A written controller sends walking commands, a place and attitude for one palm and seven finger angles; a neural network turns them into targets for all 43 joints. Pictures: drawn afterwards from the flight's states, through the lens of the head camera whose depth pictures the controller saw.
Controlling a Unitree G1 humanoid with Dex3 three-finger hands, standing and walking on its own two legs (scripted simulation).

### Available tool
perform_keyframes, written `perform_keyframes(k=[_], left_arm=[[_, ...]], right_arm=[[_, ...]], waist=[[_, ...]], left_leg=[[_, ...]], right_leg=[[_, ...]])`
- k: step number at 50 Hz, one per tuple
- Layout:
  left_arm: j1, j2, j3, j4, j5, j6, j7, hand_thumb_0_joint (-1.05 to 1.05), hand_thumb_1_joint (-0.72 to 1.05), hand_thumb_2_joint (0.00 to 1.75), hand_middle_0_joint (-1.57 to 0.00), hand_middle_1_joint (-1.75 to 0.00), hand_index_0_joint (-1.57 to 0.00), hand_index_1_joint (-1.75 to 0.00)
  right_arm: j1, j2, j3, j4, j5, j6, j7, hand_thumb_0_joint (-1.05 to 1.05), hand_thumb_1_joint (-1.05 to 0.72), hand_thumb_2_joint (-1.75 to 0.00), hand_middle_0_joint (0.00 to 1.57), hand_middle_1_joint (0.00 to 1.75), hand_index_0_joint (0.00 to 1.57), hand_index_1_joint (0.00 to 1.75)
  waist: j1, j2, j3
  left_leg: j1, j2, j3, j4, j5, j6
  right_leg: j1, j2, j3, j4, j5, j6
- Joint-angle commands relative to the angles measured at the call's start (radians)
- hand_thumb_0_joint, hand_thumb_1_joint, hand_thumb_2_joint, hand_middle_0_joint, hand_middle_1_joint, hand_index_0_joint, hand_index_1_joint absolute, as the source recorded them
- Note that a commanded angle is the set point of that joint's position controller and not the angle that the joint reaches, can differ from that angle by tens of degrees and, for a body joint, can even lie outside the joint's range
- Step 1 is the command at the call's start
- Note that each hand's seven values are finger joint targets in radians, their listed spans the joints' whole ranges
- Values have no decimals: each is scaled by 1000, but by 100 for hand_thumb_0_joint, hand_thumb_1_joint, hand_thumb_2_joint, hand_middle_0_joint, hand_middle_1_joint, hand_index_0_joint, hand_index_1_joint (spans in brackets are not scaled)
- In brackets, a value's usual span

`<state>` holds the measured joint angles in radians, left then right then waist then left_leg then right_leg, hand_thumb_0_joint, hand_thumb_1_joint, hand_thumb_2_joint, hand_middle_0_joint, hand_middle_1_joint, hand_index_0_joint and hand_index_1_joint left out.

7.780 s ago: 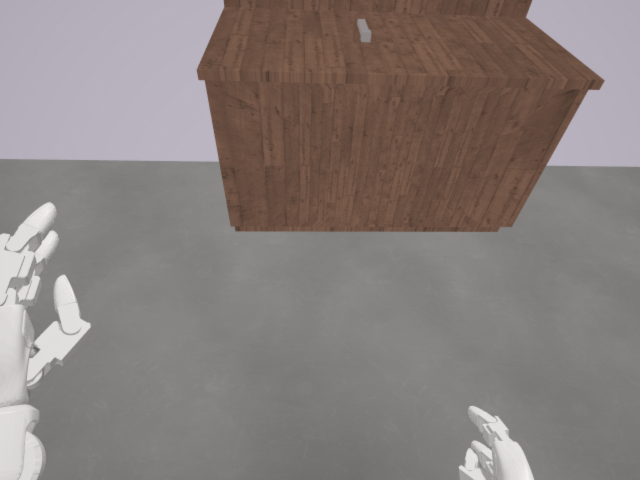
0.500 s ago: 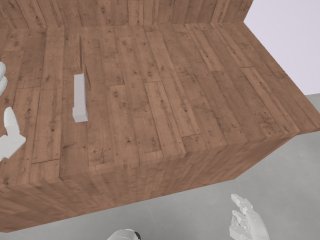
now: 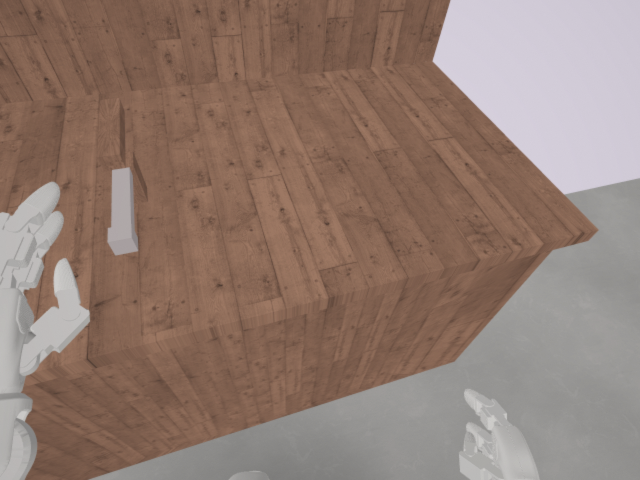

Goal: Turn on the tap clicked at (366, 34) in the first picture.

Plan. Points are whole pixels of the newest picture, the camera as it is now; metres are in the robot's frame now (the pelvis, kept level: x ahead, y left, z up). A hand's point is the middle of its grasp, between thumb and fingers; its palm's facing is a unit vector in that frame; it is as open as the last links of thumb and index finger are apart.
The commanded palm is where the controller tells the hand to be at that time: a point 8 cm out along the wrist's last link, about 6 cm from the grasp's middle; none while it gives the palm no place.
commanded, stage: shuffle to correct the standing spot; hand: left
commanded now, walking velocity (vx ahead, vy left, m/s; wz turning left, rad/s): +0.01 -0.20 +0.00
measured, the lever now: (123, 239) +0.37 +0.29 +0.07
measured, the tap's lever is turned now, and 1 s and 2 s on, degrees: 0 0 0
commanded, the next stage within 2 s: come to a stop and stand still in 1.52 s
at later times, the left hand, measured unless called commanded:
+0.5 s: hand (98, 309) +0.23 +0.23 +0.16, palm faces +0.30 -0.88 -0.37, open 7.4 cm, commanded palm +0.17 +0.27 +0.18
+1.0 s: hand (104, 296) +0.24 +0.23 +0.16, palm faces +0.30 -0.88 -0.37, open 7.4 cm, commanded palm +0.18 +0.27 +0.18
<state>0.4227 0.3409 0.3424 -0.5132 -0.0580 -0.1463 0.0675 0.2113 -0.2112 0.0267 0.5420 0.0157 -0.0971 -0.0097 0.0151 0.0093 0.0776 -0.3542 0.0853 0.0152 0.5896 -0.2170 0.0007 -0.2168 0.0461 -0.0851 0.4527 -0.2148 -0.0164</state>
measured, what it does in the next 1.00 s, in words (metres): stands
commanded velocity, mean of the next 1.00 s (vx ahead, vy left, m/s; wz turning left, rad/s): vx -0.02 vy -0.20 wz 0.00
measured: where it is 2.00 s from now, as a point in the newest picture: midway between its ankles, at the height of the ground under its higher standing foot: outside the picture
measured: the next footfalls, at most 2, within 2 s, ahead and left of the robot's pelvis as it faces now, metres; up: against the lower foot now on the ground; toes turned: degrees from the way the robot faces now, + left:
none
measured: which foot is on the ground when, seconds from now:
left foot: down 0.00-1.00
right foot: down 0.00-1.00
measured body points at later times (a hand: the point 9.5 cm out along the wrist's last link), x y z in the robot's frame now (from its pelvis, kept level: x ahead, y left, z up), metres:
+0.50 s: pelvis +0.01 -0.01 +0.00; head +0.04 +0.01 +0.45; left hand +0.20 +0.27 +0.18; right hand +0.19 -0.23 -0.07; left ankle +0.06 +0.12 -0.73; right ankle +0.02 -0.11 -0.73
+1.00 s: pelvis +0.02 -0.01 +0.00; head +0.05 +0.01 +0.45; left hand +0.22 +0.27 +0.18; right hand +0.19 -0.23 -0.08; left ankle +0.06 +0.12 -0.73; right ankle +0.02 -0.11 -0.73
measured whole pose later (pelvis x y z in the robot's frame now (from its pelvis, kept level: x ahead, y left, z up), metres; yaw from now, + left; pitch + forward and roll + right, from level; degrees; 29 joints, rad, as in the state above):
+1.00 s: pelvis +0.02 -0.01 +0.00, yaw +0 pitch -1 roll -3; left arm 0.45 0.39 0.36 -0.57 -0.10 -0.12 0.06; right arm 0.20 -0.19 0.04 0.55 0.02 -0.10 -0.01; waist 0.02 0.01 0.10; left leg -0.35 0.10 0.00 0.61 -0.25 -0.02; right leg -0.20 0.06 -0.09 0.47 -0.25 -0.03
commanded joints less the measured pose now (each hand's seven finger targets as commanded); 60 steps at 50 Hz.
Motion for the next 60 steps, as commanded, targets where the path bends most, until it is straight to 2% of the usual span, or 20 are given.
perform_keyframes(k=[1,2,6,7,10,16,17,20,26,27,31,32,36,37,41,43,46,54,57,60], left_arm=[[-89,223,147,-242,-12,-58,20,0,90,90,-20,-30,-20,-30],[-78,183,117,-240,-18,-60,15,0,90,90,-20,-30,-20,-30],[-37,228,162,-246,-21,-59,13,0,90,90,-20,-30,-20,-30],[-32,197,136,-236,-27,-60,8,0,90,90,-20,-30,-20,-30],[-31,210,151,-238,-33,-61,-1,0,90,90,-20,-30,-20,-30],[-11,227,167,-264,-33,-62,-8,0,90,90,-20,-30,-20,-30],[-5,206,148,-260,-33,-66,-11,0,90,90,-20,-30,-20,-30],[-33,203,136,-239,-36,-58,-16,0,90,90,-20,-30,-20,-30],[-38,221,148,-263,-34,-48,-6,0,90,90,-20,-30,-20,-30],[-35,193,124,-248,-35,-48,-8,0,90,90,-20,-30,-20,-30],[-47,219,141,-257,-33,-40,-2,0,90,90,-20,-30,-20,-30],[-46,190,118,-242,-38,-41,-3,0,90,90,-20,-30,-20,-30],[-55,210,132,-235,-39,-33,2,0,90,90,-20,-30,-20,-30],[-52,185,113,-229,-41,-36,1,0,90,90,-20,-30,-20,-30],[-53,215,136,-264,-38,-36,8,0,90,90,-20,-30,-20,-30],[-53,198,120,-277,-34,-42,7,0,90,90,-20,-30,-20,-30],[-30,216,140,-273,-35,-34,12,0,90,90,-20,-30,-20,-30],[-15,200,129,-270,-38,-33,6,0,90,90,-20,-30,-20,-30],[0,201,132,-254,-38,-29,9,0,90,90,-20,-30,-20,-30],[-1,209,140,-252,-41,-27,7,0,90,90,-20,-30,-20,-30]], right_arm=[[-100,-116,-57,-155,11,-63,-16,0,-90,-90,20,30,20,30],[-93,-115,-56,-153,7,-62,-16,0,-90,-90,20,30,20,30],[-93,-123,-61,-155,13,-68,-17,0,-90,-90,20,30,20,30],[-87,-121,-56,-151,7,-66,-17,0,-90,-90,20,30,20,30],[-74,-128,-69,-150,9,-65,-19,0,-90,-90,20,30,20,30],[-86,-135,-65,-156,8,-66,-19,0,-90,-90,20,30,20,30],[-78,-132,-62,-152,3,-65,-17,0,-90,-90,20,30,20,30],[-73,-131,-65,-153,7,-64,-16,0,-90,-90,20,30,20,30],[-93,-125,-57,-157,10,-68,-18,0,-90,-90,20,30,20,30],[-87,-122,-53,-155,5,-65,-16,0,-90,-90,20,30,20,30],[-100,-118,-52,-159,11,-69,-16,0,-90,-90,20,30,20,30],[-89,-117,-50,-154,7,-66,-15,0,-90,-90,20,30,20,30],[-105,-112,-48,-156,13,-66,-14,0,-90,-90,20,30,20,30],[-94,-114,-50,-150,9,-64,-13,0,-90,-90,20,30,20,30],[-116,-112,-44,-162,14,-66,-11,0,-90,-90,20,30,20,30],[-104,-112,-49,-163,9,-66,-10,0,-90,-90,20,30,20,30],[-101,-111,-48,-158,14,-66,-9,0,-90,-90,20,30,20,30],[-87,-119,-57,-150,9,-54,-8,0,-90,-90,20,30,20,30],[-92,-116,-53,-145,8,-50,-9,0,-90,-90,20,30,20,30],[-87,-116,-61,-149,11,-43,-9,0,-90,-90,20,30,20,30]], waist=[[-15,63,-150],[-16,66,-151],[-9,75,-139],[-10,52,-133],[-16,19,-141],[-9,111,-156],[-7,119,-160],[-11,41,-142],[-6,98,-156],[-5,88,-146],[-5,71,-144],[-6,65,-144],[-9,53,-125],[-10,56,-132],[-4,120,-126],[0,139,-132],[-3,60,-154],[-2,118,-169],[-3,65,-174],[-4,62,-173]], left_leg=[[107,28,-21,-49,-137,19],[95,35,-32,-52,-129,23],[92,43,-37,-40,-66,26],[80,46,-39,-34,-55,28],[91,37,-21,20,-9,24],[142,74,-61,-57,92,39],[145,81,-70,-61,110,45],[122,65,-46,-28,60,32],[158,75,-68,-96,7,40],[145,81,-74,-100,-8,43],[146,68,-62,-99,-45,37],[134,70,-68,-100,-59,39],[122,54,-54,-88,-111,32],[118,57,-59,-89,-122,36],[111,69,-91,-141,-160,40],[106,87,-113,-151,-169,48],[132,65,-80,-100,-65,38],[162,94,-100,-96,92,47],[176,84,-81,-72,131,45],[162,78,-64,-46,126,41]], right_leg=[[-69,-119,87,-80,25,-33],[-60,-109,74,-71,32,-30],[-50,-100,64,-60,57,-24],[-43,-92,52,-67,61,-19],[-41,-112,66,-62,121,-32],[-28,-75,38,-44,107,-4],[-19,-63,27,-59,108,4],[-8,-82,47,-85,125,-7],[-31,-70,48,-64,76,0],[-27,-61,41,-77,68,5],[-33,-73,59,-78,68,-5],[-28,-69,51,-82,63,-4],[-53,-88,74,-81,39,-16],[-49,-82,63,-79,35,-13],[-52,-64,57,-57,-22,-7],[-33,-49,48,-74,-29,2],[-12,-68,59,-71,60,-12],[4,-58,39,-66,111,1],[5,-66,42,-69,157,-3],[11,-86,56,-74,172,-10]])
